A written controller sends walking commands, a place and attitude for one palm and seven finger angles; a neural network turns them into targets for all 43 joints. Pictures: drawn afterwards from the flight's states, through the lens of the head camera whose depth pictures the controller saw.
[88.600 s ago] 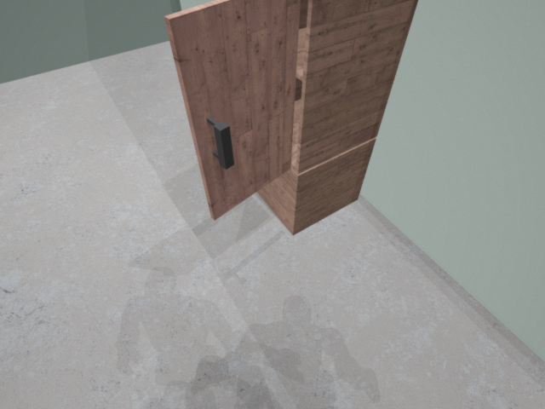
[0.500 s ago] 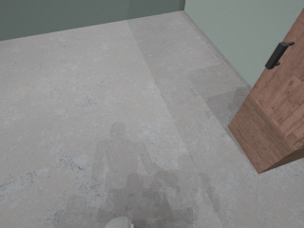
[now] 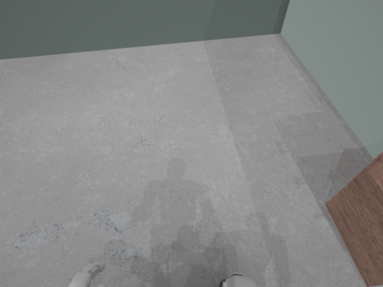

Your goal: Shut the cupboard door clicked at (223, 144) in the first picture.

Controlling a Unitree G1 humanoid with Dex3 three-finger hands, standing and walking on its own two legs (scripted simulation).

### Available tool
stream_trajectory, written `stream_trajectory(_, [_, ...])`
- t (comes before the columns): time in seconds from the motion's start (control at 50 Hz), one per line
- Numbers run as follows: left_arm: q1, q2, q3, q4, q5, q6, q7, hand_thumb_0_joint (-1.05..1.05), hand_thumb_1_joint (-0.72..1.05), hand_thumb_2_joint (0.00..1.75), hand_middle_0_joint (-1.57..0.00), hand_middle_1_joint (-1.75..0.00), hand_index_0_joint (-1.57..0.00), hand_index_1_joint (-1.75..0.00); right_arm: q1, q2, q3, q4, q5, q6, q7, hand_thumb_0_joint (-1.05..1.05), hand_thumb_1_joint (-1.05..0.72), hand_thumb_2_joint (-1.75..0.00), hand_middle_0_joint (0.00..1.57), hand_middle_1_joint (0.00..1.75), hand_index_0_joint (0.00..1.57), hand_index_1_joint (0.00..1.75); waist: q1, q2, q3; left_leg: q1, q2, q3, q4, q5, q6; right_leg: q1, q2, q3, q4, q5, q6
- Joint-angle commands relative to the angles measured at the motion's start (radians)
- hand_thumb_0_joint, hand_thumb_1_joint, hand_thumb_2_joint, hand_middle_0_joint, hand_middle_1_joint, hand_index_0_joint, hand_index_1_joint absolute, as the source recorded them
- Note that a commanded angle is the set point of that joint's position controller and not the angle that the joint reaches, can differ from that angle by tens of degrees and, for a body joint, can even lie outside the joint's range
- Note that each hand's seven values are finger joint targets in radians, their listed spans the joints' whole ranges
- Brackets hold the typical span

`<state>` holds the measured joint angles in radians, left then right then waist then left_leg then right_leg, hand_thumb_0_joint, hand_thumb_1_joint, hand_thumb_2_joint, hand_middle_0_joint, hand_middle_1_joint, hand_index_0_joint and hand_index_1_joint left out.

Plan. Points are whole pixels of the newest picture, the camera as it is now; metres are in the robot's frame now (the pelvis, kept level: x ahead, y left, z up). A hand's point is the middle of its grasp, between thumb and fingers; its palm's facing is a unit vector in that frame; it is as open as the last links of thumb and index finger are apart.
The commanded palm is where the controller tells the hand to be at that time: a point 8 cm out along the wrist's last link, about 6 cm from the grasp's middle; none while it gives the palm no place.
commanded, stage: walk to a spot facing it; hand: left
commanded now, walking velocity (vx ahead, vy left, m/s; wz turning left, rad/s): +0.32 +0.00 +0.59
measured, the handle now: out of the picture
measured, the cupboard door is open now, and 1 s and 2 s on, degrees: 1 1 1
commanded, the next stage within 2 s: turn to face it in 0.44 s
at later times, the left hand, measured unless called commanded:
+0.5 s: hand out of the picture +0.09 +0.19 -0.18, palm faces +0.37 -0.91 -0.18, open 7.3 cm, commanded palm none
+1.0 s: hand (112, 237) +0.26 +0.22 -0.16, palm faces +0.25 -0.94 -0.22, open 7.4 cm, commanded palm none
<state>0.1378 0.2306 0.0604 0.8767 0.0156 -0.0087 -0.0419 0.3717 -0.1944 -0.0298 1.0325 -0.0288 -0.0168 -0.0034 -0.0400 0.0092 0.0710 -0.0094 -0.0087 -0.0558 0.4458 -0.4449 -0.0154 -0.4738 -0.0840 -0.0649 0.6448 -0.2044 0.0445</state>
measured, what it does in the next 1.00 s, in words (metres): walks ahead: right foot, then left foot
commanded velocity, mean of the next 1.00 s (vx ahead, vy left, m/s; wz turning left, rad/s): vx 0.06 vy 0.00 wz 0.01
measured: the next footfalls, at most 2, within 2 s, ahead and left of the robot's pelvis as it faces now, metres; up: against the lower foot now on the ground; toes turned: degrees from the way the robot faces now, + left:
right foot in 0.02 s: +0.14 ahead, -0.12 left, +0.00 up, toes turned -5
left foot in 0.50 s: +0.26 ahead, +0.15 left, +0.00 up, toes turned +25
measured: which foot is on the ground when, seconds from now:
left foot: down 0.00-0.02, up 0.04-0.48, down 0.50-0.92, up 0.94-1.00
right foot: up 0.00-0.00, down 0.02-0.50, up 0.52-0.90, down 0.92-1.00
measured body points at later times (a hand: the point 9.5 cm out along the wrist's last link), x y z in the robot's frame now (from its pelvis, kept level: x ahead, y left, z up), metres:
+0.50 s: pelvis +0.17 +0.02 -0.01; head +0.22 +0.06 +0.44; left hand +0.07 +0.24 -0.16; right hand +0.38 -0.17 -0.13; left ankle +0.23 +0.13 -0.73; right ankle +0.11 -0.12 -0.72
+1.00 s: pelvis +0.26 +0.03 +0.01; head +0.29 +0.02 +0.45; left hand +0.24 +0.27 -0.14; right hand +0.39 -0.19 -0.15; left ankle +0.21 +0.13 -0.69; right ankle +0.28 -0.07 -0.72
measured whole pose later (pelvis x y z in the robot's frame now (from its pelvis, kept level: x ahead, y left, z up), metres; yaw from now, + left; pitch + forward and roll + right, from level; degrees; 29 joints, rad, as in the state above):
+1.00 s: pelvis +0.26 +0.03 +0.01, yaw +12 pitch +0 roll +0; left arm 0.25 0.15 0.05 0.95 0.03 0.03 0.00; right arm 0.14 -0.21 -0.05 0.96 -0.02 0.06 -0.03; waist 0.02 0.04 0.07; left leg -0.37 0.05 0.10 0.86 -0.49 -0.02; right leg -0.30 0.01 -0.03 0.60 -0.31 -0.03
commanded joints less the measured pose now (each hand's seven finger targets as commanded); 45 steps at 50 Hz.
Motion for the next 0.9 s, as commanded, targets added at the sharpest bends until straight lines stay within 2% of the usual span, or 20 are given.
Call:
stream_trajectory(0.0, [0.432,0.302,0.082,0.048,0.018,-0.047,0.038,0.0,0.9,0.9,-0.2,-0.3,-0.2,-0.3,-0.022,-0.081,-0.038,-0.118,0.029,-0.036,-0.001,0.0,-0.9,-0.9,0.2,0.3,0.2,0.3,0.19,-0.441,-0.264,-0.584,-0.085,0.018,0.741,-0.166,0.067,0.7,-0.421,0.607,-0.407,-0.279,-0.146])
stream_trajectory(0.02, [0.344,0.259,0.07,0.029,0.008,-0.04,0.046,0.0,0.9,0.9,-0.2,-0.3,-0.2,-0.3,-0.054,-0.111,-0.046,-0.119,0.016,-0.027,0.003,0.0,-0.9,-0.9,0.2,0.3,0.2,0.3,0.156,-0.318,-0.139,-0.64,-0.011,-0.041,0.883,-0.113,0.078,0.566,-0.412,0.622,-0.459,-0.434,-0.149])
stream_trajectory(0.04, [0.247,0.201,0.059,0.009,0.013,-0.045,0.05,0.0,0.9,0.9,-0.2,-0.3,-0.2,-0.3,-0.06,-0.103,-0.05,-0.106,0.013,-0.026,0.008,0.0,-0.9,-0.9,0.2,0.3,0.2,0.3,0.112,-0.297,-0.092,-0.661,0.03,-0.049,0.943,0.011,0.075,0.467,-0.38,0.562,-0.476,-0.456,-0.134])
stream_trajectory(0.08, [0.108,0.112,0.033,-0.017,0.011,-0.045,0.056,0.0,0.9,0.9,-0.2,-0.3,-0.2,-0.3,-0.067,-0.083,-0.052,-0.077,0.007,-0.007,0.02,0.0,-0.9,-0.9,0.2,0.3,0.2,0.3,0.035,-0.15,-0.046,-0.573,0.098,-0.027,0.924,0.149,0.053,0.269,-0.312,0.255,-0.444,-0.292,-0.103])
stream_trajectory(0.12, [0.104,0.07,0.023,-0.017,0.012,-0.058,0.054,0.0,0.9,0.9,-0.2,-0.3,-0.2,-0.3,-0.043,-0.052,-0.045,-0.057,0.004,0.017,0.03,0.0,-0.9,-0.9,0.2,0.3,0.2,0.3,0.007,-0.134,-0.052,-0.538,0.092,0.008,0.881,0.208,0.034,0.223,-0.255,0.069,-0.437,-0.108,-0.089])
stream_trajectory(0.24, [0.18,0.058,0.025,0.038,0.011,-0.074,0.064,0.0,0.9,0.9,-0.2,-0.3,-0.2,-0.3,-0.164,-0.026,-0.04,-0.109,0.003,0.034,0.04,0.0,-0.9,-0.9,0.2,0.3,0.2,0.3,0.02,-0.09,-0.019,-0.673,0.121,0.067,0.668,0.213,-0.005,0.385,-0.279,-0.093,-0.418,0.279,-0.14])
stream_trajectory(0.36, [0.235,0.124,0.033,0.063,0.013,-0.056,0.065,0.0,0.9,0.9,-0.2,-0.3,-0.2,-0.3,-0.296,-0.035,-0.017,-0.176,0.004,0.023,0.052,0.0,-0.9,-0.9,0.2,0.3,0.2,0.3,0.063,-0.14,-0.039,-0.587,0.076,0.175,0.297,0.173,0.019,0.535,-0.296,-0.182,-0.261,0.631,-0.124])
stream_trajectory(0.4, [0.214,0.159,0.043,0.048,0.013,-0.051,0.064,0.0,0.9,0.9,-0.2,-0.3,-0.2,-0.3,-0.243,-0.067,-0.026,-0.177,0.004,0.018,0.049,0.0,-0.9,-0.9,0.2,0.3,0.2,0.3,0.033,-0.151,-0.073,-0.451,0.039,0.192,0.226,0.17,0.042,0.511,-0.316,-0.197,-0.145,0.73,-0.114])
stream_trajectory(0.44, [0.176,0.18,0.051,0.028,0.003,-0.041,0.061,0.0,0.9,0.9,-0.2,-0.3,-0.2,-0.3,-0.083,-0.141,-0.05,-0.142,-0.002,0.016,0.043,0.0,-0.9,-0.9,0.2,0.3,0.2,0.3,-0.061,-0.083,-0.167,-0.151,0.003,0.188,0.081,0.36,0.056,0.382,-0.269,-0.244,0.128,0.598,-0.064])
stream_trajectory(0.46, [0.19,0.138,0.045,0.004,-0.008,-0.031,0.054,0.0,0.9,0.9,-0.2,-0.3,-0.2,-0.3,-0.001,-0.255,-0.075,-0.131,-0.012,0.01,0.032,0.0,-0.9,-0.9,0.2,0.3,0.2,0.3,-0.091,0.153,-0.257,0.081,0.198,-0.077,0.06,0.68,0.143,0.138,-0.148,-0.246,0.383,0.117,-0.003])
stream_trajectory(0.48, [0.147,0.087,0.022,-0.046,-0.013,-0.023,0.053,0.0,0.9,0.9,-0.2,-0.3,-0.2,-0.3,0.064,-0.348,-0.092,-0.124,0.0,0.01,0.02,0.0,-0.9,-0.9,0.2,0.3,0.2,0.3,-0.11,0.323,-0.305,0.178,0.421,-0.408,0.02,1.088,0.273,-0.095,-0.013,-0.124,0.632,-0.502,0.031])
stream_trajectory(0.5, [0.104,0.119,0.025,-0.068,-0.009,-0.01,0.064,0.0,0.9,0.9,-0.2,-0.3,-0.2,-0.3,0.055,-0.334,-0.084,-0.115,0.013,0.019,0.007,0.0,-0.9,-0.9,0.2,0.3,0.2,0.3,-0.101,0.157,-0.313,0.138,0.437,-0.368,-0.003,1.0,0.305,-0.098,-0.036,0.014,0.663,-0.468,0.01])
stream_trajectory(0.52, [0.089,0.093,0.029,-0.071,-0.006,-0.004,0.07,0.0,0.9,0.9,-0.2,-0.3,-0.2,-0.3,-0.021,-0.302,-0.074,-0.143,0.007,0.015,-0.003,0.0,-0.9,-0.9,0.2,0.3,0.2,0.3,-0.063,0.102,-0.221,0.016,0.4,-0.297,-0.04,0.829,0.275,-0.1,-0.051,0.01,0.632,-0.421,0.01])
stream_trajectory(0.56, [0.14,0.067,0.022,-0.007,0.002,0.012,0.067,0.0,0.9,0.9,-0.2,-0.3,-0.2,-0.3,-0.166,-0.22,-0.046,-0.184,0.003,0.009,-0.019,0.0,-0.9,-0.9,0.2,0.3,0.2,0.3,-0.004,0.139,-0.182,-0.13,0.335,-0.213,-0.085,0.619,0.218,-0.06,-0.066,0.059,0.592,-0.299,0.015])
stream_trajectory(0.6, [0.214,0.042,0.01,0.039,0.008,0.024,0.06,0.0,0.9,0.9,-0.2,-0.3,-0.2,-0.3,-0.208,-0.16,-0.022,-0.182,0.004,-0.001,-0.027,0.0,-0.9,-0.9,0.2,0.3,0.2,0.3,0.043,0.105,-0.188,-0.159,0.271,-0.106,-0.099,0.619,0.186,0.005,-0.043,0.06,0.525,-0.198,0.013])
stream_trajectory(0.64, [0.224,0.022,-0.001,0.059,0.005,0.03,0.061,0.0,0.9,0.9,-0.2,-0.3,-0.2,-0.3,-0.203,-0.147,-0.013,-0.161,0.006,-0.008,-0.031,0.0,-0.9,-0.9,0.2,0.3,0.2,0.3,0.054,0.079,-0.2,-0.158,0.262,-0.056,-0.111,0.628,0.178,0.05,-0.026,0.065,0.414,-0.178,0.009])
stream_trajectory(0.78, [0.149,0.031,0.004,0.042,0.009,0.05,0.048,0.0,0.9,0.9,-0.2,-0.3,-0.2,-0.3,-0.217,-0.157,-0.029,-0.118,0.003,0.024,-0.03,0.0,-0.9,-0.9,0.2,0.3,0.2,0.3,0.048,0.121,-0.05,-0.24,0.311,0.011,-0.131,0.382,0.175,0.133,0.036,0.014,0.122,-0.173,-0.004])
stream_trajectory(0.84, [0.179,0.032,0.019,0.036,0.011,0.047,0.042,0.0,0.9,0.9,-0.2,-0.3,-0.2,-0.3,-0.228,-0.166,-0.044,-0.126,0.006,0.035,-0.029,0.0,-0.9,-0.9,0.2,0.3,0.2,0.3,0.066,0.104,-0.047,-0.256,0.304,0.051,-0.043,0.354,0.142,0.205,0.054,0.0,-0.017,-0.057,-0.013])
stream_trajectory(0.86, [0.198,0.045,0.025,0.038,0.011,0.043,0.04,0.0,0.9,0.9,-0.2,-0.3,-0.2,-0.3,-0.225,-0.164,-0.047,-0.127,0.009,0.037,-0.028,0.0,-0.9,-0.9,0.2,0.3,0.2,0.3,0.073,0.071,-0.049,-0.27,0.28,0.082,0.009,0.333,0.114,0.244,0.056,0.012,-0.089,0.022,-0.023])
stream_trajectory(0.88, [0.22,0.085,0.032,0.034,0.013,0.031,0.042,0.0,0.9,0.9,-0.2,-0.3,-0.2,-0.3,-0.227,-0.147,-0.05,-0.135,0.015,0.037,-0.023,0.0,-0.9,-0.9,0.2,0.3,0.2,0.3,0.083,-0.014,-0.052,-0.291,0.218,0.129,0.115,0.268,0.066,0.266,0.0,0.13,-0.19,0.154,-0.051])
